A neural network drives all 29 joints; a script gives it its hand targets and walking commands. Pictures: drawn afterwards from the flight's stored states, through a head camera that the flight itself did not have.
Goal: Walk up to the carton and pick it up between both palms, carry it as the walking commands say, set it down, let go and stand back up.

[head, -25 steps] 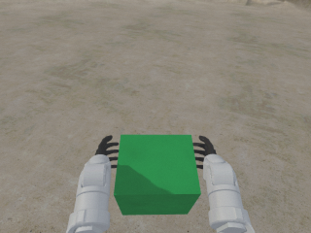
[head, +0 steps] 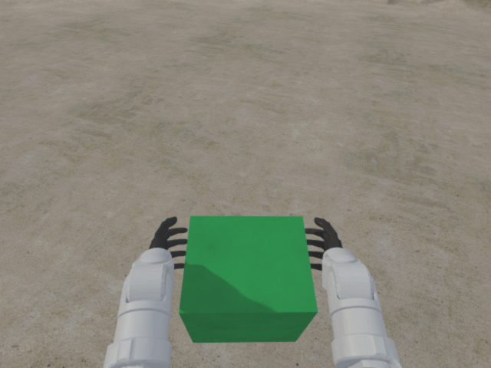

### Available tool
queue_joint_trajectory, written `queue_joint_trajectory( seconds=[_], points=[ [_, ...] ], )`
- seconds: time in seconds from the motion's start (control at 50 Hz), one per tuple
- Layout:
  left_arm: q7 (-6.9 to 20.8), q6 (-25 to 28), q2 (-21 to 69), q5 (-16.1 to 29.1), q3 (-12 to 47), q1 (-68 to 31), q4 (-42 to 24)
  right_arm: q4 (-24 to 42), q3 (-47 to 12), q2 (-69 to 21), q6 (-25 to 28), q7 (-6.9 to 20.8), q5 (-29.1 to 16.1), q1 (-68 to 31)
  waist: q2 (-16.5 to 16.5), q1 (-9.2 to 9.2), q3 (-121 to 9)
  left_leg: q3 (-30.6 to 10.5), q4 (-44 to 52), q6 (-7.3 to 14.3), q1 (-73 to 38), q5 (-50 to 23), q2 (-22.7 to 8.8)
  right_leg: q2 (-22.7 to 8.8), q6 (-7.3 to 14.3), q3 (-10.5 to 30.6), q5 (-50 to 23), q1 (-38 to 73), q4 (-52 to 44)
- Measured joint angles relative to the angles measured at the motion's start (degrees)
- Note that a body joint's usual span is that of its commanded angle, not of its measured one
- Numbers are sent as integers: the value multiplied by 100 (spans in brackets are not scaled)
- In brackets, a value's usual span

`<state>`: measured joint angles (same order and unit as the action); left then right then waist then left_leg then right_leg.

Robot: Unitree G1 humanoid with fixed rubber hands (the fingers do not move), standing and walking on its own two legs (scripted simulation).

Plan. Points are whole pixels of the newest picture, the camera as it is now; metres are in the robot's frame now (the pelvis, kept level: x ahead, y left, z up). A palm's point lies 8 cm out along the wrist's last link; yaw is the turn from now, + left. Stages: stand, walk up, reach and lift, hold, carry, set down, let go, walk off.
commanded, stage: hold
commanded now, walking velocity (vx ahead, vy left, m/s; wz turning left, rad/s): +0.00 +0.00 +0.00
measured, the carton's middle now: (245, 282) +0.29 +0.00 -0.04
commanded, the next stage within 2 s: carry in 0.30 s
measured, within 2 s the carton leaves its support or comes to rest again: neither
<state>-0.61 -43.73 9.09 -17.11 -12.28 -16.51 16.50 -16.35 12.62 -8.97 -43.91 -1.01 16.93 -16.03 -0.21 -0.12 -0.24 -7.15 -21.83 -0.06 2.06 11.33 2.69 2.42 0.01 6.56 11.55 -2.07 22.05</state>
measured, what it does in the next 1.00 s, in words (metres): lifts its right foot, turning right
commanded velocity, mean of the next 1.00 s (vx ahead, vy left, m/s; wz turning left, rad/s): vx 0.00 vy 0.00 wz -0.44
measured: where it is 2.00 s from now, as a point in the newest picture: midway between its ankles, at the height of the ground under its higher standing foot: outside the picture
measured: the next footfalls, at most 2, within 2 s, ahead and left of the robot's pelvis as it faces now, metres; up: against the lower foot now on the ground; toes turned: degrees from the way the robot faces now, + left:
left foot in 1.12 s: +0.04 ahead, +0.10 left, +0.00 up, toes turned -17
right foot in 1.46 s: -0.11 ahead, -0.10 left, +0.00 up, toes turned -46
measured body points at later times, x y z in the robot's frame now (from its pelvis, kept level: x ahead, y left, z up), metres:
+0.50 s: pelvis -0.01 -0.01 -0.02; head -0.03 -0.01 +0.43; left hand +0.31 +0.13 +0.05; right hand +0.30 -0.17 +0.05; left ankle +0.02 +0.12 -0.74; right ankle +0.02 -0.12 -0.74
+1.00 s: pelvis -0.03 -0.01 -0.02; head +0.01 -0.02 +0.43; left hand +0.35 -0.01 +0.07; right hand +0.24 -0.28 +0.07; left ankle +0.00 +0.12 -0.70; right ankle -0.04 -0.10 -0.74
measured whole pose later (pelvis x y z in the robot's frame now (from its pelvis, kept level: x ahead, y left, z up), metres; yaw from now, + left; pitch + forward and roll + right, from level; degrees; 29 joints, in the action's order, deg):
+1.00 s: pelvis -0.03 -0.01 -0.02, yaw -20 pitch +7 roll +0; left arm -15.4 -60.3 13.4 -8.4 -15.1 -29.7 -4.2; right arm 4.2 15.3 -10.4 -61.5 -15.2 5.2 -29.4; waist 0.5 -1.3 -1.7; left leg 4.4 -57.0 -5.9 32.9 29.1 -4.7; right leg 2.7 3.0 -0.4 14.8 -26.8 35.2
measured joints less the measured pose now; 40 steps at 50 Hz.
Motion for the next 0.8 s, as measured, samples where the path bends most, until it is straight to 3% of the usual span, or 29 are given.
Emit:
queue_joint_trajectory(
  seconds=[0.28,0.36,0.44,0.56,0.64,0.68,0.74,0.8],
  points=[
    [15,-6,-2,-1,-2,9,-22,4,-6,-3,-9,4,16,-9,-9,-4,24,4,-23,-4,2,-5,-5,4,5,-13,-6,0,21],
    [-58,-25,-6,14,37,11,-75,19,-88,-3,-6,-61,40,-18,9,64,-449,180,-433,-39,751,150,-59,-40,-11,-115,135,-797,469],
    [-344,-159,-8,301,170,23,-571,465,-250,-10,-132,-276,-113,-39,52,174,-631,399,-879,-58,1445,326,-139,-2,-10,-73,267,-1590,991],
    [-1161,-664,77,726,414,-271,-1530,1474,-335,-77,-653,-823,-547,-287,18,166,-540,647,-1619,-134,2225,636,-393,252,48,69,354,-2378,1532],
    [-1218,-1107,203,734,167,-644,-1800,1755,-148,-181,-1067,-1074,-754,-590,285,34,-522,1028,-1482,-101,2277,531,-415,215,-22,327,341,-2634,1672],
    [-1235,-1291,206,769,44,-732,-1960,1796,-53,-263,-1243,-1156,-820,-797,266,-13,-528,1181,-1444,-77,2276,530,-488,143,-65,86,630,-2813,1993],
    [-1277,-1496,168,904,-82,-881,-2157,1940,9,-351,-1444,-1263,-851,-1012,24,62,-464,1377,-1527,-105,2263,630,-828,8,-95,-694,1290,-2891,2518],
    [-1323,-1650,142,1023,-170,-1124,-2153,2097,94,-395,-1615,-1342,-843,-1140,-96,167,-468,1537,-1771,-218,2326,785,-1130,-86,-78,-1092,838,-2398,1699]
  ],
)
